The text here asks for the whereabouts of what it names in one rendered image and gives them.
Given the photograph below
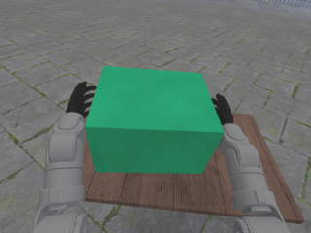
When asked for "robot right hand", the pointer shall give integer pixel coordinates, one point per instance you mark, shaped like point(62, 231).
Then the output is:
point(223, 110)

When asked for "robot left hand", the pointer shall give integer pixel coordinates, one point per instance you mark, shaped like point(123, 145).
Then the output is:
point(77, 99)

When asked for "robot right forearm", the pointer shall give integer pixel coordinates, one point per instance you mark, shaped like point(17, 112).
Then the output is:
point(250, 190)

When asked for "robot left upper arm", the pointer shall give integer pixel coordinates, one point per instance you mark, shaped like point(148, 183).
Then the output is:
point(74, 222)

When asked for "table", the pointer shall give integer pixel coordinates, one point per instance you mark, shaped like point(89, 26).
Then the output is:
point(209, 193)

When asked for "carton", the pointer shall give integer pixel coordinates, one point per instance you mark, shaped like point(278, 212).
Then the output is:
point(152, 121)

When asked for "robot left forearm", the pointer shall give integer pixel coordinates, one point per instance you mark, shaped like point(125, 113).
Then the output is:
point(64, 163)

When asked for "robot right upper arm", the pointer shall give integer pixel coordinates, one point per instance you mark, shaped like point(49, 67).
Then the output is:
point(259, 224)

